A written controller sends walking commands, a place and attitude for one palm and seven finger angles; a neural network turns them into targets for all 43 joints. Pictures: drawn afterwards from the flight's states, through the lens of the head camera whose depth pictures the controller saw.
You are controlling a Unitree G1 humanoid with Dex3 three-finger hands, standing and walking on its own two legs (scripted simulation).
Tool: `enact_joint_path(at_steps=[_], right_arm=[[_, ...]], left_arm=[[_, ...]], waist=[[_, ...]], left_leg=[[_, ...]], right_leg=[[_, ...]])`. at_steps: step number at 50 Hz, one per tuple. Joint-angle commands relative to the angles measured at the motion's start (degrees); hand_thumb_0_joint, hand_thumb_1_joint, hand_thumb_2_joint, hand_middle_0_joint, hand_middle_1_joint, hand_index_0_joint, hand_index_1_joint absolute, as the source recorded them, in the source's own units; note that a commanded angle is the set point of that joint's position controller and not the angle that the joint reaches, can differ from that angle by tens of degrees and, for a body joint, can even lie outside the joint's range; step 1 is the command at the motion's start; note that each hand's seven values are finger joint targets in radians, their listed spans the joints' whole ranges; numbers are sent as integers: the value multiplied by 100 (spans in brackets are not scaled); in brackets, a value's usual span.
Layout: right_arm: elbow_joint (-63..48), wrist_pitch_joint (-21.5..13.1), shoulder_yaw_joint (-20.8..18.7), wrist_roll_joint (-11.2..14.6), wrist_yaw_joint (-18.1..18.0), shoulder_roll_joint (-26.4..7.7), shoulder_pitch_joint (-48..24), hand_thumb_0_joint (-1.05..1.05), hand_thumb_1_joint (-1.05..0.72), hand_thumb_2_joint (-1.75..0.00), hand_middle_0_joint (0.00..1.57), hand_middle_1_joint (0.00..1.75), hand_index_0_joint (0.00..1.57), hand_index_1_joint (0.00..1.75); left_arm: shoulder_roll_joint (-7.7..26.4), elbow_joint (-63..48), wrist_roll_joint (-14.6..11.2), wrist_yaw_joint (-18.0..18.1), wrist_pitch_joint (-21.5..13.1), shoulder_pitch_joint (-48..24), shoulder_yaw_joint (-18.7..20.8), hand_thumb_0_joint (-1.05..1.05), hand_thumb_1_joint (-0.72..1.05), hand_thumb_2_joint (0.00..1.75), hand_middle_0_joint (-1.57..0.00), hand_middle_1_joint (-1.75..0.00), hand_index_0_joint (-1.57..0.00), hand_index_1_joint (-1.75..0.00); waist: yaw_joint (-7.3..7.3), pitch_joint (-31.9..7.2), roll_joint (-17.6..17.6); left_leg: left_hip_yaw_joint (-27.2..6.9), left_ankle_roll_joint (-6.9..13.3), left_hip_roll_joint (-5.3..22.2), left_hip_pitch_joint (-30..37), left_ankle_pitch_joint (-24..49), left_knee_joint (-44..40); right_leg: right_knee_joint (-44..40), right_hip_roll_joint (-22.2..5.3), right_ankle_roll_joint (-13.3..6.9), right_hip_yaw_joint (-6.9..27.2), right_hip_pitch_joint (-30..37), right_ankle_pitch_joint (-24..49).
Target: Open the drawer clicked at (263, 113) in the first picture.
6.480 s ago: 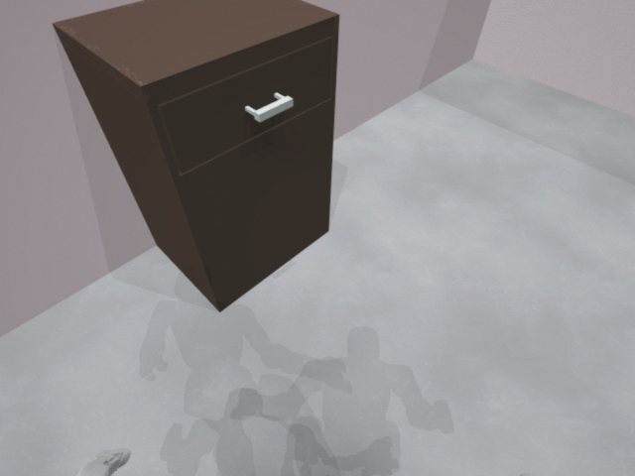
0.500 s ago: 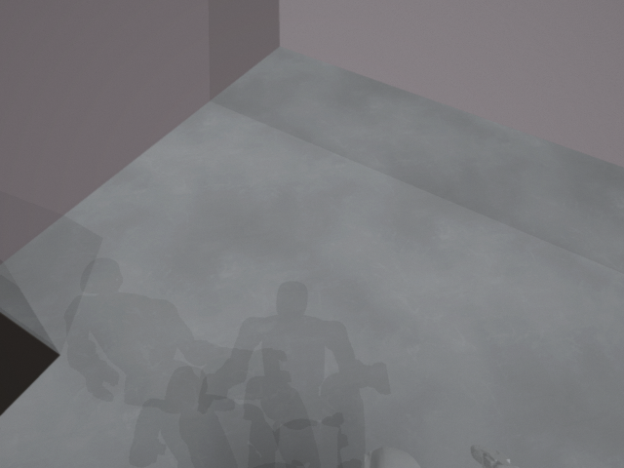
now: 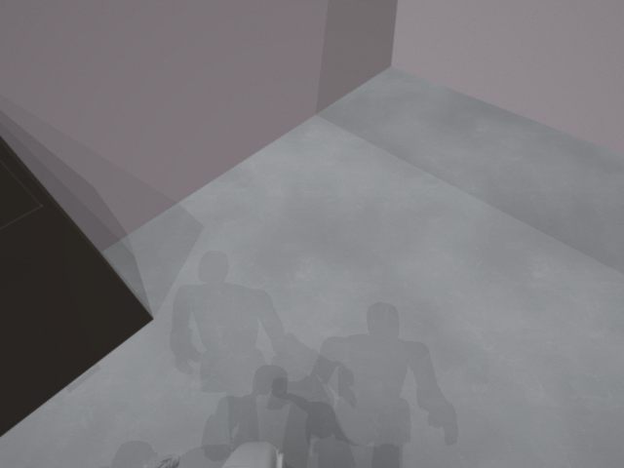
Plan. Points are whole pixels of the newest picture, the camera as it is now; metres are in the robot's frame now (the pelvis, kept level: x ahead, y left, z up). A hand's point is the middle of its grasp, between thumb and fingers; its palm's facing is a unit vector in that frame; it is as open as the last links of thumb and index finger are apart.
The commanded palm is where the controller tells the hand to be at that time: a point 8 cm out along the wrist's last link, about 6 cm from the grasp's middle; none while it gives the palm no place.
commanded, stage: turn to face it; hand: left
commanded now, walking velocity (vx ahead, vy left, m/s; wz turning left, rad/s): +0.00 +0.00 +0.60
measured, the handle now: out of the picture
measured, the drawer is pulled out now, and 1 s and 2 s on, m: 0.00 0.00 0.00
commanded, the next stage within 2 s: take the last steps up to it in 1.14 s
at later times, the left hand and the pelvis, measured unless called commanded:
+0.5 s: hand out of the picture +0.01 +0.29 -0.16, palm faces +0.31 -0.92 -0.25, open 7.4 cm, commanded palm none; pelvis -0.01 +0.06 +0.00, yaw +16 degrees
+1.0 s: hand out of the picture -0.06 +0.21 -0.14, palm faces +0.55 -0.79 -0.29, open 7.4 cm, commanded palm none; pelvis -0.02 +0.00 +0.00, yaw +35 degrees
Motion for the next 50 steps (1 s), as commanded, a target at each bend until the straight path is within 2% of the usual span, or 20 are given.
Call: enact_joint_path(at_steps=[1,6,8,9,10,11,12,15,18,24,31,35,36,37,38,39,40,42,44,50], right_arm=[[-604,-121,-33,25,-5,-258,-647,0,-90,-90,20,30,20,30],[-669,-252,81,71,-15,-164,-768,0,-90,-90,20,30,20,30],[-619,-303,66,63,-41,-241,-419,0,-90,-90,20,30,20,30],[-546,-342,23,47,-40,-402,-140,0,-90,-90,20,30,20,30],[-469,-412,-101,19,-61,-926,287,0,-90,-90,20,30,20,30],[-436,-423,-240,45,-101,-1511,679,0,-90,-90,20,30,20,30],[-286,-371,-227,58,-141,-1527,895,0,-90,-90,20,30,20,30],[-484,-403,-71,11,-278,-994,44,0,-90,-90,20,30,20,30],[-617,-444,-11,17,-262,-874,-278,0,-90,-90,20,30,20,30],[-588,-418,-53,9,-241,-897,-35,0,-90,-90,20,30,20,30],[-569,-361,-128,-28,-238,-912,79,0,-90,-90,20,30,20,30],[-665,-311,-148,13,-213,-815,-221,0,-90,-90,20,30,20,30],[-700,-315,-124,65,-187,-616,-212,0,-90,-90,20,30,20,30],[-785,-325,-71,112,-175,-178,-62,0,-90,-90,20,30,20,30],[-828,-300,-136,22,-189,-445,-178,0,-90,-90,20,30,20,30],[-734,-241,-170,-19,-147,-541,-33,0,-90,-90,20,30,20,30],[-572,-158,-181,-36,-113,-461,55,0,-90,-90,20,30,20,30],[-388,-123,-156,-45,-54,-388,231,0,-90,-90,20,30,20,30],[-345,-128,-109,-22,-40,-313,275,0,-90,-90,20,30,20,30],[-451,-128,-5,8,-65,-213,-408,0,-90,-90,20,30,20,30]], left_arm=[[1304,-258,27,101,-103,263,396,0,90,90,-20,-30,-20,-30],[1500,-123,56,75,-49,430,486,0,90,90,-20,-30,-20,-30],[1556,-101,22,57,-21,373,511,0,90,90,-20,-30,-20,-30],[1505,-102,-24,43,1,325,514,0,90,90,-20,-30,-20,-30],[1290,-203,-74,16,26,357,487,0,90,90,-20,-30,-20,-30],[867,-481,-85,-15,35,64,351,0,90,90,-20,-30,-20,-30],[984,-542,-46,27,110,-202,339,0,90,90,-20,-30,-20,-30],[1002,-309,-48,2,127,-340,404,0,90,90,-20,-30,-20,-30],[1003,-138,-39,-47,132,-46,415,0,90,90,-20,-30,-20,-30],[999,-272,-37,-4,139,-296,410,0,90,90,-20,-30,-20,-30],[872,-494,-90,36,69,-530,348,0,90,90,-20,-30,-20,-30],[947,-348,-136,80,2,151,384,0,90,90,-20,-30,-20,-30],[1195,-314,-97,107,-55,348,435,0,90,90,-20,-30,-20,-30],[1729,-357,4,153,-101,390,539,0,90,90,-20,-30,-20,-30],[1833,-448,-16,154,-48,244,493,0,90,90,-20,-30,-20,-30],[1584,-558,-31,153,-47,-106,447,0,90,90,-20,-30,-20,-30],[1394,-598,-52,148,-69,-453,420,0,90,90,-20,-30,-20,-30],[1087,-613,-63,112,-84,-695,314,0,90,90,-20,-30,-20,-30],[1032,-497,-57,102,-140,-372,293,0,90,90,-20,-30,-20,-30],[1234,-126,14,113,-133,464,367,0,90,90,-20,-30,-20,-30]], waist=[[386,-194,-1270],[528,-574,-1550],[345,-816,-1423],[156,-944,-1050],[-92,-1299,195],[-289,-1309,1795],[-362,-1381,1151],[-60,-716,1030],[161,-608,595],[57,-560,556],[-6,-765,718],[337,-936,525],[449,-1026,-49],[466,-1000,-1799],[450,-785,-1695],[244,-600,-1145],[85,-337,-1304],[-75,19,-1114],[3,-113,-1199],[403,-254,-1223]], left_leg=[[287,-62,157,-277,-267,-717],[703,83,61,487,-466,-2331],[835,150,-12,1089,199,-3247],[744,218,-1,1780,929,-4016],[-355,561,772,2922,2188,-4447],[-2118,1206,2159,3436,4743,-4477],[-1963,1645,2411,3276,5042,-4349],[-1333,1419,1511,2424,3993,-4455],[-1064,1242,1148,2056,3350,-4654],[-1662,1383,1123,2071,2386,-4850],[-2343,1497,1018,1998,2849,-4518],[-2365,1130,596,1070,2300,-4128],[-2114,830,284,352,1500,-3632],[-864,299,-558,-778,-476,-2254],[-543,208,-587,-673,-1248,-1038],[-672,240,-394,-457,-831,-247],[-636,211,-279,-420,-544,106],[-343,114,-126,-431,36,502],[-202,29,-98,-537,267,537],[94,-55,71,-323,-237,-617]], right_leg=[[-1034,-1445,-529,702,490,1993],[-403,-1579,-526,424,768,2998],[97,-1530,-298,135,688,2994],[673,-1401,-65,-52,319,2683],[1870,-964,286,-218,-764,1370],[3047,-200,688,-13,-2261,-2104],[3581,-228,604,599,-2316,-2172],[3938,-228,631,919,-2356,-1030],[3794,-105,682,901,-2023,-470],[3078,30,738,1037,-1997,-425],[1636,393,609,1064,-1315,-827],[-161,549,476,966,267,197],[-983,64,359,1398,1106,397],[-1595,-1605,-202,3066,1694,209],[-1623,-2309,-677,3368,641,496],[-1664,-1995,-770,2859,-9,17],[-1777,-1647,-567,2521,-408,-297],[-1504,-1138,-345,1587,-481,483],[-1279,-1014,-347,1139,-67,1232],[-1017,-1326,-603,1021,548,2235]])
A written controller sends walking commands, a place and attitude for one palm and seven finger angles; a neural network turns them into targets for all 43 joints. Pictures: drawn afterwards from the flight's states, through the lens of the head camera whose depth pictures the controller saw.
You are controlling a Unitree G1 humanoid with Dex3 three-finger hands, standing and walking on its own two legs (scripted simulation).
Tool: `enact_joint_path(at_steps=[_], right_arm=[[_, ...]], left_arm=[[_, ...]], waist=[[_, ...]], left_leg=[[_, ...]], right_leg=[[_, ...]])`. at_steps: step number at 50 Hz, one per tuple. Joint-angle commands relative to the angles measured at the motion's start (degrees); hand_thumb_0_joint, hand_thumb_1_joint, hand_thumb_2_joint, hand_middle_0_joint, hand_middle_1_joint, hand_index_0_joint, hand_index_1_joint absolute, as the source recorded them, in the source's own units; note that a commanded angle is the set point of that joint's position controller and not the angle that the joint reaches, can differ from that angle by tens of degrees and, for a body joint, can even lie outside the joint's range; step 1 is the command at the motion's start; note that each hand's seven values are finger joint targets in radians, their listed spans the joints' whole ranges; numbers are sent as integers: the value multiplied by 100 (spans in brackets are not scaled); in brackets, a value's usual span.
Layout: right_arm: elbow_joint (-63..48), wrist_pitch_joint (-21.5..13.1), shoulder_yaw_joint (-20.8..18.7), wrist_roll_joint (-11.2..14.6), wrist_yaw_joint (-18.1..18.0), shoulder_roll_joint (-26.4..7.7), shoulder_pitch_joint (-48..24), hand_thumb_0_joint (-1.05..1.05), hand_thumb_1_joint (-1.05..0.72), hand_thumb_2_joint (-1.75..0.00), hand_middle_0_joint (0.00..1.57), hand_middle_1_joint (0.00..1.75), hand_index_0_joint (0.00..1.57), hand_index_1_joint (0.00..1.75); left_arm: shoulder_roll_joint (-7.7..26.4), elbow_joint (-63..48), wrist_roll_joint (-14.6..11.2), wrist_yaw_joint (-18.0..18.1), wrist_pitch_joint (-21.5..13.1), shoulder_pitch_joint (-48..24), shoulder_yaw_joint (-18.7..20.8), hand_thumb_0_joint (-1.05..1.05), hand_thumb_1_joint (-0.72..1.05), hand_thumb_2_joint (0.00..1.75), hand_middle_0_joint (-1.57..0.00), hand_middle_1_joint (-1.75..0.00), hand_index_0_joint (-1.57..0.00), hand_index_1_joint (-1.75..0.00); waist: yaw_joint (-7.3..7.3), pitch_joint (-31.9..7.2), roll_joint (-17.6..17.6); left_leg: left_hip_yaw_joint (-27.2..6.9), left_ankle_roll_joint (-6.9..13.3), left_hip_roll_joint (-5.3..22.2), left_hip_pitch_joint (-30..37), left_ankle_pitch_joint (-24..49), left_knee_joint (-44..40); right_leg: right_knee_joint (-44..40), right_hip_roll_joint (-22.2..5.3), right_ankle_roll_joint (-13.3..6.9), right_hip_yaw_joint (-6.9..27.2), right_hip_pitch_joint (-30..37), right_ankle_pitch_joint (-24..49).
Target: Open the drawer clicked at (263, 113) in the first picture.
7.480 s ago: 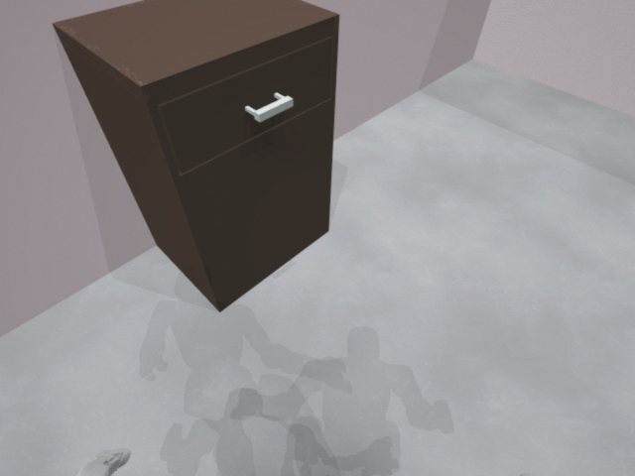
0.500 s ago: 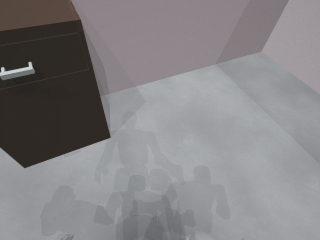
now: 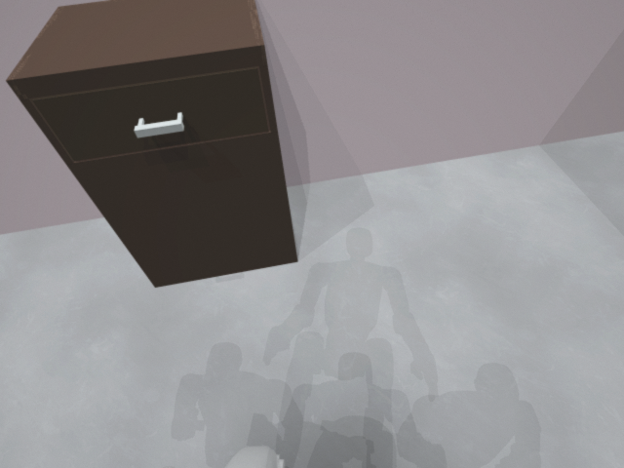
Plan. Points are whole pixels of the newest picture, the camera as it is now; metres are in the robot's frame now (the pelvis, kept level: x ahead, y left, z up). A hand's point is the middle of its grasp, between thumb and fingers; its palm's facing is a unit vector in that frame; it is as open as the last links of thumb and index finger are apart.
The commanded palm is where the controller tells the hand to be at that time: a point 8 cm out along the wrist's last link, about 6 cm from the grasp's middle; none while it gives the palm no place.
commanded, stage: turn to face it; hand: left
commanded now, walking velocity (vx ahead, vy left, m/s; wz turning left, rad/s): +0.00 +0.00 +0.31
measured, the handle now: (160, 123) +0.87 +0.41 -0.05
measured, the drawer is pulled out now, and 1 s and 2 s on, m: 0.00 0.00 0.00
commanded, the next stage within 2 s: take the last steps up to it in 0.14 s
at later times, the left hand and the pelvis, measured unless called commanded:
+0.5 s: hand out of the picture +0.00 +0.27 -0.17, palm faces +0.17 -0.96 -0.21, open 7.4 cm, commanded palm none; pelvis +0.00 +0.06 +0.00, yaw +7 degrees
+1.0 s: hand out of the picture +0.03 +0.17 -0.16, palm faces +0.25 -0.95 -0.19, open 7.3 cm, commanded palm none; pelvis +0.11 +0.02 +0.01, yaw +11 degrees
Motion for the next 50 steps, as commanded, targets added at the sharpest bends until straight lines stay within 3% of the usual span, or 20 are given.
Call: enact_joint_path(at_steps=[1,5,8,9,10,11,12,16,21,26,30,33,34,35,36,37,39,41,43,50], right_arm=[[-578,-154,21,41,-37,-178,-659,0,-90,-90,20,30,20,30],[-581,-260,135,96,-70,-56,-786,0,-90,-90,20,30,20,30],[-367,-376,132,94,-104,-209,-130,0,-90,-90,20,30,20,30],[-321,-450,58,62,-116,-620,91,0,-90,-90,20,30,20,30],[-312,-478,-73,46,-158,-1171,305,0,-90,-90,20,30,20,30],[-248,-391,-71,72,-191,-1280,468,0,-90,-90,20,30,20,30],[-242,-407,-3,29,-241,-1023,213,0,-90,-90,20,30,20,30],[-264,-527,181,16,-316,-533,-204,0,-90,-90,20,30,20,30],[-24,-662,172,27,-308,-438,318,0,-90,-90,20,30,20,30],[126,-698,112,-17,-302,-367,509,0,-90,-90,20,30,20,30],[221,-689,117,-40,-295,-414,458,0,-90,-90,20,30,20,30],[317,-682,161,-14,-295,-276,362,0,-90,-90,20,30,20,30],[327,-698,183,17,-282,-119,347,0,-90,-90,20,30,20,30],[219,-728,265,73,-256,253,400,0,-90,-90,20,30,20,30],[-13,-699,249,36,-221,141,107,0,-90,-90,20,30,20,30],[21,-666,150,1,-192,-80,24,0,-90,-90,20,30,20,30],[193,-600,107,-23,-138,35,68,0,-90,-90,20,30,20,30],[474,-535,113,-39,-100,299,531,0,-90,-90,20,30,20,30],[558,-499,131,-50,-94,437,720,0,-90,-90,20,30,20,30],[307,-539,126,-28,-50,437,-57,0,-90,-90,20,30,20,30]], left_arm=[[1272,-183,53,96,-119,368,376,0,90,90,-20,-30,-20,-30],[1470,-7,83,67,-81,573,427,0,90,90,-20,-30,-20,-30],[1416,64,1,67,-40,299,443,0,90,90,-20,-30,-20,-30],[1182,0,-61,47,-8,401,385,0,90,90,-20,-30,-20,-30],[745,-162,-86,20,19,392,267,0,90,90,-20,-30,-20,-30],[778,-186,-46,77,96,126,210,0,90,90,-20,-30,-20,-30],[777,-95,-29,82,129,95,224,0,90,90,-20,-30,-20,-30],[795,306,4,-84,52,186,241,0,90,90,-20,-30,-20,-30],[681,396,50,-170,-20,-11,168,0,90,90,-20,-30,-20,-30],[527,286,43,-212,-64,-326,158,0,90,90,-20,-30,-20,-30],[408,304,26,-236,-117,-301,174,0,90,90,-20,-30,-20,-30],[449,627,33,-220,-193,443,234,0,90,90,-20,-30,-20,-30],[638,805,52,-183,-254,935,279,0,90,90,-20,-30,-20,-30],[1088,961,103,-127,-328,1445,372,0,90,90,-20,-30,-20,-30],[1401,1002,28,-70,-301,1800,426,0,90,90,-20,-30,-20,-30],[1279,964,-17,-36,-298,1571,405,0,90,90,-20,-30,-20,-30],[841,857,-24,-22,-330,895,298,0,90,90,-20,-30,-20,-30],[474,829,-30,-11,-405,655,203,0,90,90,-20,-30,-20,-30],[356,924,-34,-12,-467,860,155,0,90,90,-20,-30,-20,-30],[260,1318,-7,14,-598,1614,102,0,90,90,-20,-30,-20,-30]], waist=[[397,-199,-1297],[519,-487,-1553],[116,-789,-1262],[18,-1112,-233],[-94,-1137,1474],[-188,-1091,1225],[-81,-825,907],[104,-371,925],[-5,-27,424],[-43,252,502],[54,344,543],[431,89,169],[645,-76,-316],[812,-236,-1655],[976,-92,-2119],[847,115,-1530],[473,618,-1066],[178,466,-592],[138,360,-708],[323,458,-756]], left_leg=[[333,-45,109,-225,-518,-917],[700,91,-71,542,-672,-2250],[761,198,-52,1888,848,-4142],[124,388,574,2897,2030,-4522],[-1711,1056,2050,3526,4500,-4505],[-1456,1472,2312,3038,5037,-4371],[-1095,1563,2142,2703,4650,-4478],[-747,1354,1404,2473,2762,-4832],[-1032,1465,1408,2506,1077,-5386],[-1123,1510,1439,2236,78,-5622],[-1127,1438,1388,1672,-278,-5534],[-787,1126,1018,969,-510,-4725],[-438,910,654,465,-706,-3915],[384,629,-23,-530,-991,-2331],[441,588,-67,-1052,-1485,-1185],[151,615,181,-1011,-1106,-577],[127,580,427,-933,-188,-107],[218,457,522,-519,517,-109],[346,351,500,-493,891,-141],[449,210,661,-1231,1238,-797]], right_leg=[[-834,-1462,-627,850,597,2319],[-374,-1452,-639,697,722,3357],[449,-1233,-158,250,261,2868],[1328,-877,159,-14,-486,1806],[2373,-161,554,-47,-2025,-1605],[2912,-185,481,516,-1754,-2115],[3187,-229,467,638,-1729,-1908],[3584,-106,472,637,-1960,-866],[3046,-82,474,610,-2146,-549],[1932,-94,444,555,-1916,-516],[1039,74,369,421,-1110,-446],[-5,276,326,302,415,230],[-466,-11,245,690,1174,-65],[-1238,-1194,-163,2283,1877,-1221],[-1991,-2073,-645,3603,1627,-1842],[-2313,-2040,-789,3643,938,-2770],[-2407,-1734,-605,3039,29,-2535],[-2267,-1236,-403,1888,-174,-1258],[-2185,-951,-312,1257,-96,-371],[-2110,-1023,-583,1084,672,851]])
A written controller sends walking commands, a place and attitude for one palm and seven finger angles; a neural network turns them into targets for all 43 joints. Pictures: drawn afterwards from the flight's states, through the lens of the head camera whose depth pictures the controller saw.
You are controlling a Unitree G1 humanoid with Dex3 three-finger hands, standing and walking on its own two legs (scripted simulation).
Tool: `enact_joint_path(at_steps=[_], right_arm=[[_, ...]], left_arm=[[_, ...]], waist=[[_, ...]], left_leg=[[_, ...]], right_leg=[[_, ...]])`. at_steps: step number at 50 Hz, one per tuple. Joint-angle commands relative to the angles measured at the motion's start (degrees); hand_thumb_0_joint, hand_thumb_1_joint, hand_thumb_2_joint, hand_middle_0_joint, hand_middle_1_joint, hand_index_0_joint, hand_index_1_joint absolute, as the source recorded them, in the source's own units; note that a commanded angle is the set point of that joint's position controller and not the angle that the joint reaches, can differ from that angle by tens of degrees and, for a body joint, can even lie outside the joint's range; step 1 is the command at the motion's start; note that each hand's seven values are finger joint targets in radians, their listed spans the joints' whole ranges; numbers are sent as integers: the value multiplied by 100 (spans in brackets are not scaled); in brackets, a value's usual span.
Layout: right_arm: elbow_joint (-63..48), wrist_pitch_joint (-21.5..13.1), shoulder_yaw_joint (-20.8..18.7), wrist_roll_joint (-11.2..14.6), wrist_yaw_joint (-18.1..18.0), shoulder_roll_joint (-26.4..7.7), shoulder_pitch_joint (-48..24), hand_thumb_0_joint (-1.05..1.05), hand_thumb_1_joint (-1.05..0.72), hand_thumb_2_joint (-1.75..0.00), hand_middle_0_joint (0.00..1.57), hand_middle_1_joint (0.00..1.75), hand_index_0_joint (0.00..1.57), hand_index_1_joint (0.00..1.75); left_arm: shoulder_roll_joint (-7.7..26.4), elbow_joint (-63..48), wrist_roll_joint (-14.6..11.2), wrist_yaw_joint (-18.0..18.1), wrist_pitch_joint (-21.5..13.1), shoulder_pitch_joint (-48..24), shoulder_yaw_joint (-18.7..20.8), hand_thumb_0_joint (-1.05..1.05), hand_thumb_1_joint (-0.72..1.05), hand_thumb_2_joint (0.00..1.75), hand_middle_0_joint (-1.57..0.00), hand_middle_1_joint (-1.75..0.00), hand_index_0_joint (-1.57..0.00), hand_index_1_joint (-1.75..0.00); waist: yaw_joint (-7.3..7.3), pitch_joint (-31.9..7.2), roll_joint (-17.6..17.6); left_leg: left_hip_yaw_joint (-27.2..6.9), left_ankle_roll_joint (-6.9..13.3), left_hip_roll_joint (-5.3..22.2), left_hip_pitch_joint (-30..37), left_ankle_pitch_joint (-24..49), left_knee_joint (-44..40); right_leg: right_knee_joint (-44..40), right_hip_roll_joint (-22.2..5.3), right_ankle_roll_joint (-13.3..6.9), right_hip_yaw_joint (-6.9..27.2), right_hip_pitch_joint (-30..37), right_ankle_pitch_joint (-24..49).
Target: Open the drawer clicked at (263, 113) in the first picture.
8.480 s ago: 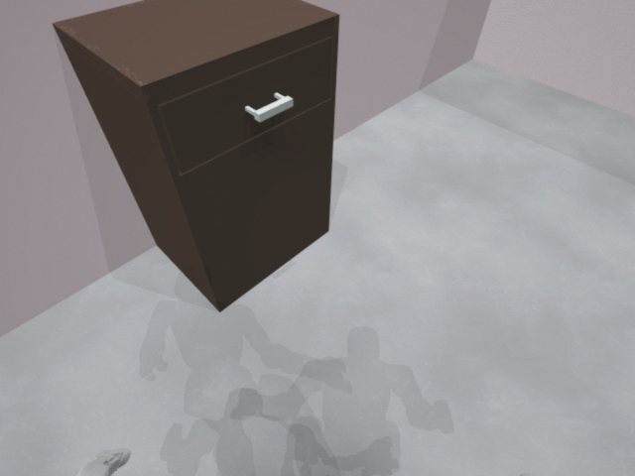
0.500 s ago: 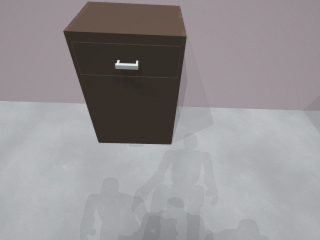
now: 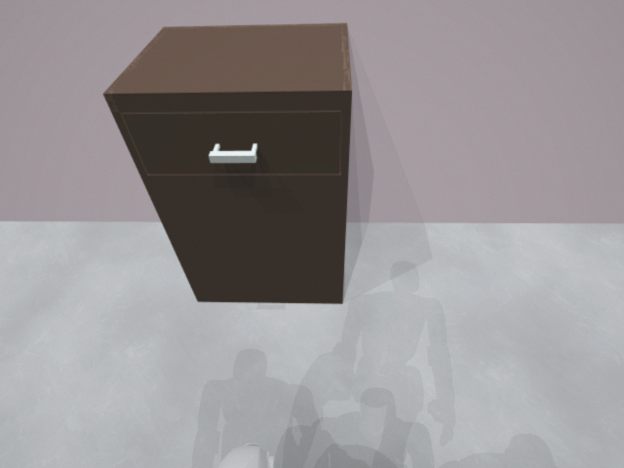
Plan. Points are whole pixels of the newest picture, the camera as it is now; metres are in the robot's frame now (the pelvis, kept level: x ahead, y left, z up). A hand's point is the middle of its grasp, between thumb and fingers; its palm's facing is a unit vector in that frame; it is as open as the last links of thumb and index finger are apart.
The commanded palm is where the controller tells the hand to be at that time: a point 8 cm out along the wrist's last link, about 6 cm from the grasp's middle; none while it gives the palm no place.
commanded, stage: take the last steps up to it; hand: left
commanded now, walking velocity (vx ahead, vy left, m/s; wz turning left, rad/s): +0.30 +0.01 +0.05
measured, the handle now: (234, 152) +0.82 +0.25 -0.06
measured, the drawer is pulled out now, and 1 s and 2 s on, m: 0.00 0.00 0.00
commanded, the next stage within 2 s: come to a stop and stand still in 0.64 s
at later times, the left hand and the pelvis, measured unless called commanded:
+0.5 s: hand (169, 450) +0.19 +0.25 -0.18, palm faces +0.07 -0.98 -0.17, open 7.4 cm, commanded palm none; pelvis +0.18 +0.07 -0.01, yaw -1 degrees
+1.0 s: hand (237, 330) +0.39 +0.18 -0.17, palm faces +0.01 -0.97 -0.24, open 7.2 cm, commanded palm none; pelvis +0.29 +0.00 -0.01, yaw +0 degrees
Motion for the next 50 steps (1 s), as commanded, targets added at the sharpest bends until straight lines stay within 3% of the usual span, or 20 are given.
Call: enact_joint_path(at_steps=[1,9,10,11,12,13,14,15,18,23,27,34,36,37,38,39,40,41,44,50], right_arm=[[-466,-132,-10,21,33,-85,-569,0,-90,-90,20,30,20,30],[-743,-303,118,59,53,89,-1383,0,-90,-90,20,30,20,30],[-673,-331,104,53,21,32,-1129,0,-90,-90,20,30,20,30],[-491,-368,72,32,-31,-94,-484,0,-90,-90,20,30,20,30],[-222,-406,4,1,-85,-374,426,0,-90,-90,20,30,20,30],[-63,-460,-141,-61,-159,-1032,1124,0,-90,-90,20,30,20,30],[32,-411,-175,31,-212,-1322,1509,0,-90,-90,20,30,20,30],[-33,-362,-163,79,-227,-1233,1165,0,-90,-90,20,30,20,30],[-340,-474,49,57,-241,-407,-10,0,-90,-90,20,30,20,30],[-379,-574,56,60,-255,-194,36,0,-90,-90,20,30,20,30],[-326,-536,52,51,-251,-369,203,0,-90,-90,20,30,20,30],[-156,-388,9,-25,-253,-557,583,0,-90,-90,20,30,20,30],[-118,-356,33,7,-248,-554,570,0,-90,-90,20,30,20,30],[-101,-361,67,41,-243,-502,509,0,-90,-90,20,30,20,30],[-104,-381,112,99,-222,-286,575,0,-90,-90,20,30,20,30],[-185,-372,173,155,-228,-29,807,0,-90,-90,20,30,20,30],[-186,-266,177,183,-308,-165,713,0,-90,-90,20,30,20,30],[-104,-171,175,194,-311,-82,700,0,-90,-90,20,30,20,30],[37,44,173,198,-310,87,612,0,-90,-90,20,30,20,30],[-189,272,24,94,-222,-90,294,0,-90,-90,20,30,20,30]], left_arm=[[695,-26,6,80,-191,560,128,0,90,90,-20,-30,-20,-30],[749,234,60,140,-109,867,155,0,90,90,-20,-30,-20,-30],[799,244,48,134,-101,805,161,0,90,90,-20,-30,-20,-30],[832,218,32,124,-85,666,178,0,90,90,-20,-30,-20,-30],[765,163,1,102,-83,586,182,0,90,90,-20,-30,-20,-30],[489,70,-68,54,-76,852,154,0,90,90,-20,-30,-20,-30],[422,-130,-78,25,-91,637,90,0,90,90,-20,-30,-20,-30],[562,-218,-57,51,-61,294,156,0,90,90,-20,-30,-20,-30],[355,-160,39,-41,88,-124,204,0,90,90,-20,-30,-20,-30],[228,-283,71,-77,285,-38,239,0,90,90,-20,-30,-20,-30],[409,-608,59,-122,318,-807,235,0,90,90,-20,-30,-20,-30],[534,-928,30,-131,258,-1662,192,0,90,90,-20,-30,-20,-30],[652,-809,31,-127,207,-1259,214,0,90,90,-20,-30,-20,-30],[770,-644,43,-112,144,-747,249,0,90,90,-20,-30,-20,-30],[1142,-461,70,-51,54,-198,325,0,90,90,-20,-30,-20,-30],[1587,-335,28,-6,5,215,396,0,90,90,-20,-30,-20,-30],[1550,-404,-63,27,41,40,298,0,90,90,-20,-30,-20,-30],[1335,-498,-56,88,55,-560,261,0,90,90,-20,-30,-20,-30],[1122,-772,-16,182,211,-1372,202,0,90,90,-20,-30,-20,-30],[1245,-857,20,223,339,-1285,374,0,90,90,-20,-30,-20,-30]], waist=[[179,808,-746],[315,759,-1007],[171,599,-932],[-148,323,-881],[-528,-249,-347],[-658,-1050,950],[-708,-1330,1432],[-585,-886,636],[-104,515,188],[169,349,264],[74,534,441],[-187,553,434],[31,328,242],[295,87,-14],[499,-395,-757],[449,-934,-1731],[402,-925,-1092],[186,-697,-1030],[-23,-117,-637],[106,-250,-798]], left_leg=[[88,-44,160,-845,61,-413],[568,257,-130,302,-590,-2273],[745,307,-313,785,-593,-2533],[778,401,-466,1814,-338,-2919],[578,490,-331,3139,37,-3248],[-1319,984,1166,4615,495,-3447],[-2612,1467,2028,5038,1277,-4060],[-2328,1580,2111,4467,945,-4237],[-1095,1050,1460,2223,358,-4852],[-110,1048,1036,2128,1275,-4956],[55,1057,988,2500,1764,-4895],[56,959,1083,2846,2090,-4279],[129,824,948,2590,2026,-3732],[318,648,698,2418,1923,-3076],[597,378,284,1574,1004,-1985],[805,93,-431,854,-2164,-734],[110,93,-308,1197,-2892,-249],[-57,81,-172,1407,-2641,-192],[-150,38,-131,1565,-2135,-322],[-142,-117,-359,1026,-1776,-110]], right_leg=[[-996,-1638,-394,1096,-29,711],[-177,-1728,-402,820,261,2764],[214,-1641,-349,682,236,3287],[990,-1482,-246,483,-153,3486],[2180,-1189,-77,239,-685,2969],[3828,-472,235,-120,-2066,615],[5148,-89,267,329,-2995,-1864],[5613,-387,142,693,-3174,-1779],[5512,-878,323,815,-2963,-601],[4664,-864,523,688,-2838,35],[3609,-839,577,585,-3059,375],[1958,-476,405,229,-2300,69],[1435,-267,315,100,-1394,319],[989,-268,279,137,-621,730],[973,-1051,51,1020,578,2015],[715,-2396,-596,2416,1289,4266],[514,-2591,-945,2277,615,5075],[362,-2380,-934,2005,-11,4848],[212,-2064,-790,1404,-1177,3805],[75,-2062,-775,1376,-1036,3017]])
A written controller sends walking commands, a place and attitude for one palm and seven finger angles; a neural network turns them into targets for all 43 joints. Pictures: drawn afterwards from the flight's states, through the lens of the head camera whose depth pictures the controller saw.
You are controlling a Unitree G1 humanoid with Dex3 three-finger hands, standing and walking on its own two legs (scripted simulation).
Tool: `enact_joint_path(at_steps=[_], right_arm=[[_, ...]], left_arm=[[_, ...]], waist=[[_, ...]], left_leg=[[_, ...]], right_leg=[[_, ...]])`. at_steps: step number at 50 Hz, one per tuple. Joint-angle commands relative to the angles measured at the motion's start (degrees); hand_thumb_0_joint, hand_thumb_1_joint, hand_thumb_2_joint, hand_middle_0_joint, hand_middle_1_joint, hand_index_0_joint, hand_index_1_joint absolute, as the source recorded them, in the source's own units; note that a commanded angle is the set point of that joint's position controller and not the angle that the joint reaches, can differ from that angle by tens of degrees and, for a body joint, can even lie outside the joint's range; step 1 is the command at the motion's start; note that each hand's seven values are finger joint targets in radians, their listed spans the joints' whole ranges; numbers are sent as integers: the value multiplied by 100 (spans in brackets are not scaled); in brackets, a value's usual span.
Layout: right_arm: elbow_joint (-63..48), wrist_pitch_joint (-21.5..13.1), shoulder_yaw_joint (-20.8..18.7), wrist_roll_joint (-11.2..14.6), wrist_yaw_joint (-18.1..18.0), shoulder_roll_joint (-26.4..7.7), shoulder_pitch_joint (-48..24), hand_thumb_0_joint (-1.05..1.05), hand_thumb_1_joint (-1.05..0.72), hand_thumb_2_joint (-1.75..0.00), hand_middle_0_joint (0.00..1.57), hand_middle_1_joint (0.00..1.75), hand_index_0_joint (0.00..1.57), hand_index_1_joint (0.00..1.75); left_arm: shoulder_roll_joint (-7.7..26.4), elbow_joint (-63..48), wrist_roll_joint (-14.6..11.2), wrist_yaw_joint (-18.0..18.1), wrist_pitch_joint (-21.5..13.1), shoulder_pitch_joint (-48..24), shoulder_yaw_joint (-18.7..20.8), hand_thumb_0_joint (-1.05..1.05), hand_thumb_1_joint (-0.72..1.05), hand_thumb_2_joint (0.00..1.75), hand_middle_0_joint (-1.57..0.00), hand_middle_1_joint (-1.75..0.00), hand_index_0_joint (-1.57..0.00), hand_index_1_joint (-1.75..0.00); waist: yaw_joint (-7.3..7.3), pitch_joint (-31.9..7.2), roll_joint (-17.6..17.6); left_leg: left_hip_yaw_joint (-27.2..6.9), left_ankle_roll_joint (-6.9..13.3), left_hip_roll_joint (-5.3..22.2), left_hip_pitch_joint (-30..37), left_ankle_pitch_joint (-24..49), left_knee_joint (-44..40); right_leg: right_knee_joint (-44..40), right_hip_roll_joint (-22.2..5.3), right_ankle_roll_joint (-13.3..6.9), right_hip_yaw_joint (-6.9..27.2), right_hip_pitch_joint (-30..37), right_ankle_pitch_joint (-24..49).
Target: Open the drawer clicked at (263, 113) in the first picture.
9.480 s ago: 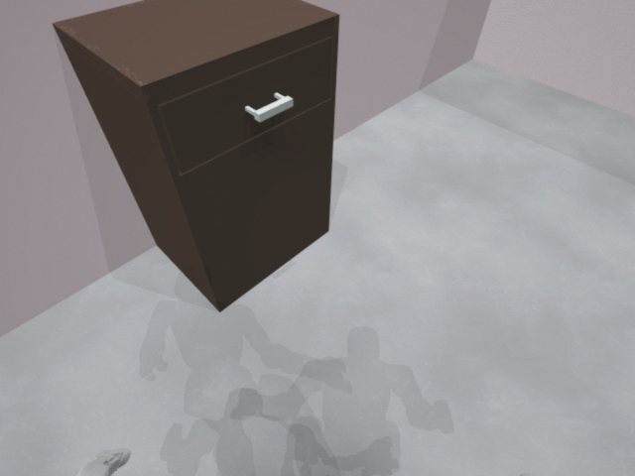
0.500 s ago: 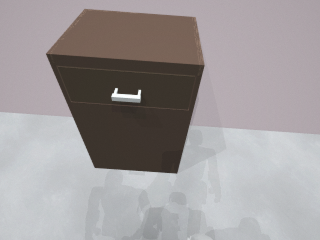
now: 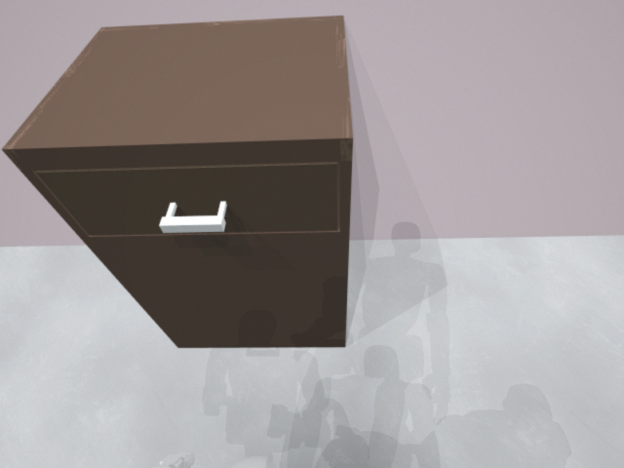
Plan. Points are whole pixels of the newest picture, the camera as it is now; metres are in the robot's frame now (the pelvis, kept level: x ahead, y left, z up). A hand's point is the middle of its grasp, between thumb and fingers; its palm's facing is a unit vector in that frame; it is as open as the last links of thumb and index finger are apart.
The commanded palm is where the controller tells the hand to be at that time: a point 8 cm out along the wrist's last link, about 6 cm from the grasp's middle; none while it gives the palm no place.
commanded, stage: come to a stop and stand still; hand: left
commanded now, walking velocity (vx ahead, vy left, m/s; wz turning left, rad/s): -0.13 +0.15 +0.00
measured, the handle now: (195, 215) +0.53 +0.25 -0.04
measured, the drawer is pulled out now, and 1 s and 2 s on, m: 0.00 0.00 0.00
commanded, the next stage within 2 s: look again from close up in 0.98 s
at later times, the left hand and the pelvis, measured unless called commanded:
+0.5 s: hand out of the picture -0.05 +0.28 -0.17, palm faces +0.06 -0.96 -0.26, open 7.4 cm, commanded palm none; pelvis -0.07 +0.08 -0.01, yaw -1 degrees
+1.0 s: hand out of the picture -0.10 +0.26 -0.17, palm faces +0.04 -0.98 -0.18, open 7.4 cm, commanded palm none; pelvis -0.10 +0.10 +0.00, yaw +0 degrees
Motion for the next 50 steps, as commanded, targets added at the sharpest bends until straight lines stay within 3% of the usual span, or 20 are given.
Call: enact_joint_path(at_steps=[1,9,10,11,12,13,14,15,16,18,20,23,25,27,29,31,32,35,38,50], right_arm=[[-275,104,-163,-43,11,-346,427,0,-90,-90,20,30,20,30],[-625,-28,-133,-41,77,-398,29,0,-90,-90,20,30,20,30],[-1044,-141,-249,-30,94,-861,280,0,-90,-90,20,30,20,30],[-1162,-172,-151,19,117,-655,38,0,-90,-90,20,30,20,30],[-1266,-185,-109,-33,74,-549,54,0,-90,-90,20,30,20,30],[-1253,-202,-103,-25,52,-585,264,0,-90,-90,20,30,20,30],[-1232,-216,-94,-52,41,-794,358,0,-90,-90,20,30,20,30],[-1366,-198,-151,-113,30,-1099,239,0,-90,-90,20,30,20,30],[-1584,-167,-161,-151,20,-1243,-62,0,-90,-90,20,30,20,30],[-1672,-163,-101,-146,-9,-1108,-525,0,-90,-90,20,30,20,30],[-1710,-150,-56,-145,41,-1118,-656,0,-90,-90,20,30,20,30],[-1632,-177,-18,-128,27,-1031,-405,0,-90,-90,20,30,20,30],[-1563,-210,25,-87,12,-928,-226,0,-90,-90,20,30,20,30],[-1474,-243,82,-50,19,-760,50,0,-90,-90,20,30,20,30],[-1248,-245,83,-68,19,-772,423,0,-90,-90,20,30,20,30],[-1120,-258,66,-82,26,-744,597,0,-90,-90,20,30,20,30],[-1058,-279,80,-101,27,-759,617,0,-90,-90,20,30,20,30],[-1015,-326,89,-124,9,-846,334,0,-90,-90,20,30,20,30],[-928,-337,100,-106,-17,-826,261,0,-90,-90,20,30,20,30],[-567,-281,108,-125,-21,-692,634,0,-90,-90,20,30,20,30]], left_arm=[[1143,-180,20,105,49,474,314,0,90,90,-20,-30,-20,-30],[1328,-260,111,53,131,489,379,0,90,90,-20,-30,-20,-30],[1550,-382,97,284,38,879,248,0,90,90,-20,-30,-20,-30],[1662,-447,66,255,17,780,252,0,90,90,-20,-30,-20,-30],[1481,-480,63,249,70,886,246,0,90,90,-20,-30,-20,-30],[1422,-528,47,220,141,701,220,0,90,90,-20,-30,-20,-30],[1155,-532,-14,173,211,623,130,0,90,90,-20,-30,-20,-30],[864,-558,-49,102,258,671,72,0,90,90,-20,-30,-20,-30],[815,-605,-26,51,308,783,48,0,90,90,-20,-30,-20,-30],[808,-613,18,-5,388,705,59,0,90,90,-20,-30,-20,-30],[743,-514,5,-54,329,1119,48,0,90,90,-20,-30,-20,-30],[715,-475,5,-79,225,1368,20,0,90,90,-20,-30,-20,-30],[802,-461,30,-67,130,1514,6,0,90,90,-20,-30,-20,-30],[897,-481,19,-59,47,1385,-30,0,90,90,-20,-30,-20,-30],[910,-499,-15,-43,-27,1102,-13,0,90,90,-20,-30,-20,-30],[862,-547,-15,-27,8,969,-8,0,90,90,-20,-30,-20,-30],[827,-540,-16,-29,29,998,4,0,90,90,-20,-30,-20,-30],[678,-381,0,-34,55,1334,-14,0,90,90,-20,-30,-20,-30],[580,-220,24,-44,63,1493,-27,0,90,90,-20,-30,-20,-30],[480,12,22,-44,43,1553,-23,0,90,90,-20,-30,-20,-30]], waist=[[199,-793,-838],[280,-957,-1287],[40,-1996,-406],[99,-1648,-657],[153,-1670,-482],[-56,-1393,-442],[-80,-1022,-56],[-26,-530,733],[97,-206,796],[138,446,887],[272,580,509],[295,516,266],[294,405,-186],[63,112,-435],[-104,-307,-1401],[-176,-291,-1164],[-142,-292,-721],[122,-115,289],[231,-60,216],[140,209,-292]], left_leg=[[-176,-110,33,-133,166,375],[38,-19,-72,352,259,-1324],[433,-119,-356,413,-42,-1128],[400,-55,-153,309,143,-1748],[316,70,-308,633,382,-2623],[321,120,-313,939,981,-3323],[6,218,156,1189,1202,-3570],[-929,478,936,733,1424,-3899],[-1121,752,1342,252,1793,-3975],[-997,893,1089,-726,722,-4325],[-789,905,898,-924,289,-4231],[-839,865,810,-652,-124,-4019],[-789,699,558,-590,-409,-3665],[-582,568,140,115,159,-3349],[-357,522,97,772,541,-3061],[-424,526,125,989,497,-3198],[-584,539,227,840,247,-3476],[-1072,601,598,-61,-502,-4337],[-1085,618,635,-361,-590,-4450],[-878,569,405,-336,-602,-4152]], right_leg=[[-1089,-1823,-647,1361,563,2594],[-1262,-1554,-508,1577,636,522],[-745,-1781,-430,2204,1693,2286],[-527,-1800,-498,1883,1716,2163],[-173,-1475,-404,1688,1330,1258],[18,-1136,-155,1224,868,570],[196,-764,143,770,199,-350],[502,-314,421,405,-317,-988],[873,-130,456,350,-454,-1160],[1594,-33,382,756,-268,-1142],[1667,69,404,789,-60,-730],[750,74,392,720,201,-501],[-183,-74,315,1116,469,-437],[-726,-464,89,1692,-3,-1031],[-993,-503,42,1829,-361,-1648],[-1007,-466,77,1709,-641,-1836],[-850,-380,127,1562,-567,-1720],[-231,-71,235,1077,228,-731],[-156,-43,243,994,600,-453],[-642,-169,222,1369,295,-1198]])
